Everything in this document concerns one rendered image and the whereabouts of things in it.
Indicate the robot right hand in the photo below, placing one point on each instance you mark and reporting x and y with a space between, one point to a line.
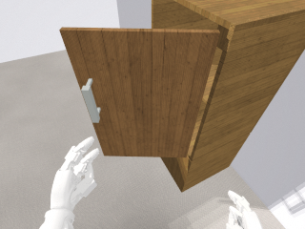
247 220

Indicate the cupboard door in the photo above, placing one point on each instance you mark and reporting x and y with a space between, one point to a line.
148 83

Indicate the left robot forearm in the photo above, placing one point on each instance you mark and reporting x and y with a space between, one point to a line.
58 218

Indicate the robot left hand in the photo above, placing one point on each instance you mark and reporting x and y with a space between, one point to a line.
68 177

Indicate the handle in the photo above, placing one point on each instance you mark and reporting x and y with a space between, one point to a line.
90 102

